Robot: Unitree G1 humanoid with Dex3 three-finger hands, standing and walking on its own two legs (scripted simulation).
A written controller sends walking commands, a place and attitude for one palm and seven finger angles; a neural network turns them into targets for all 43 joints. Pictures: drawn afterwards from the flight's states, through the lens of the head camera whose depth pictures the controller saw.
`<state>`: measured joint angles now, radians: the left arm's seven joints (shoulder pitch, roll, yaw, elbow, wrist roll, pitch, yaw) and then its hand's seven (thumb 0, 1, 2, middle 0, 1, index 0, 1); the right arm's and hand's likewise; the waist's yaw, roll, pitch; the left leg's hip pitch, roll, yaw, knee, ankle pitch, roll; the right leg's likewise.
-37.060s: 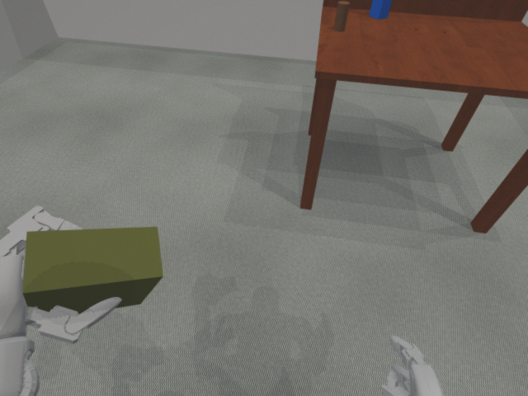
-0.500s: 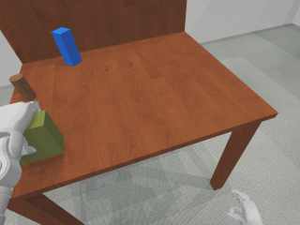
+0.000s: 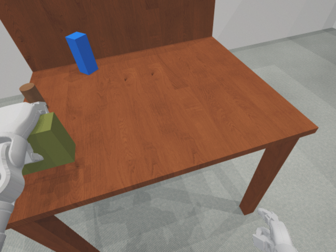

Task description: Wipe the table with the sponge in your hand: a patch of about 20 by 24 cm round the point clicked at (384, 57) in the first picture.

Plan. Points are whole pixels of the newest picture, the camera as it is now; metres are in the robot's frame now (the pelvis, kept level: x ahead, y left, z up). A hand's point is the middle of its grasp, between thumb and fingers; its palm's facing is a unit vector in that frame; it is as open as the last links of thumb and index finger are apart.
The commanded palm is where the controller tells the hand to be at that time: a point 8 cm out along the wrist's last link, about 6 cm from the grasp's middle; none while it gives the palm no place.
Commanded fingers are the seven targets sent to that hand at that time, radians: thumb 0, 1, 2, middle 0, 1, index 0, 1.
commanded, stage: lift the sponge slowly off the table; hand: left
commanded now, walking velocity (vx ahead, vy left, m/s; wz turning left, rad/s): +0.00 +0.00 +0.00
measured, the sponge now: (39, 150) +0.28 +0.36 +0.11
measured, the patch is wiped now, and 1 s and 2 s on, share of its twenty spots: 1.00 1.00 1.00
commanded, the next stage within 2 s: bring the sponge back beside the body in 0.24 s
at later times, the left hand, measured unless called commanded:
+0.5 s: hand (38, 137) +0.28 +0.33 +0.16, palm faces +0.04 -0.03 -1.00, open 10.0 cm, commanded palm +0.24 +0.33 +0.23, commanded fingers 0.00 0.10 1.30 -1.20 -1.60 -1.20 -1.60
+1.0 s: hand (41, 163) +0.23 +0.30 +0.14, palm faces +0.04 -0.07 -1.00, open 10.0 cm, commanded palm +0.20 +0.31 +0.22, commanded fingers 0.00 0.10 1.30 -1.20 -1.60 -1.20 -1.60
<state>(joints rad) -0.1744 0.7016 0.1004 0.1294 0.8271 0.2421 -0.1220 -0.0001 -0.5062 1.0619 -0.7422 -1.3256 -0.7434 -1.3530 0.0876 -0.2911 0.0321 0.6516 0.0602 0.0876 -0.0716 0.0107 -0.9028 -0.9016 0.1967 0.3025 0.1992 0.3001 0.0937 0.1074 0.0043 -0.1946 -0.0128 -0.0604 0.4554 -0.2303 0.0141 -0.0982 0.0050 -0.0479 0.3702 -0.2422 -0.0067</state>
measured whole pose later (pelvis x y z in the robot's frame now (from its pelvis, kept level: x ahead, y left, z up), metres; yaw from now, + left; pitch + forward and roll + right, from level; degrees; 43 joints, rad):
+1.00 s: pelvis -0.01 -0.02 +0.00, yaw +0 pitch -4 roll -1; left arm 0.04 0.65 0.04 -0.14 0.80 0.35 -0.13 0.00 -0.51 1.06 -0.74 -1.32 -0.74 -1.35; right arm 0.03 -0.27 0.06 0.62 0.05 0.08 -0.07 0.01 -0.90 -0.90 0.20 0.30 0.20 0.30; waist 0.12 0.11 0.00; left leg -0.17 0.01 -0.06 0.46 -0.22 -0.01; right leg -0.09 0.03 -0.05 0.40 -0.25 -0.03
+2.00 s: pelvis -0.02 -0.02 +0.00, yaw -2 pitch -6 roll -1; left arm 0.28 0.57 -0.01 -0.41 0.78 0.46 -0.03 0.00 -0.51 1.06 -0.74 -1.32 -0.74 -1.35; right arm 0.03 -0.26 0.06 0.62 0.04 0.06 -0.06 0.01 -0.90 -0.90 0.20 0.30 0.20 0.30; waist 0.14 0.11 -0.01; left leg -0.14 0.02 -0.03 0.47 -0.22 -0.02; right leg -0.08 0.04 -0.02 0.43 -0.25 -0.03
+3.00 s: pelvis -0.12 +0.02 -0.02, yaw +1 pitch +0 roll -2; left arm 0.43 0.36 0.32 -0.55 -0.06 -0.13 0.13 -0.01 -0.51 1.06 -0.74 -1.33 -0.74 -1.35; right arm 0.20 -0.21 0.02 0.59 0.01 -0.03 -0.06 0.01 -0.90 -0.90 0.20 0.30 0.20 0.30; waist 0.02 0.00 -0.05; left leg -0.53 0.00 -0.03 0.85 -0.35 0.00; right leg -0.36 0.03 0.00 0.60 -0.25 0.00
